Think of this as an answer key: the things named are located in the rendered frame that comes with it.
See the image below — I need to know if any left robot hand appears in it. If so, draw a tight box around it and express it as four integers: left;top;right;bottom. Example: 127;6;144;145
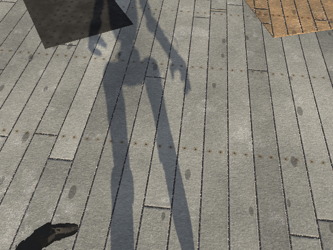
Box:
15;222;78;250

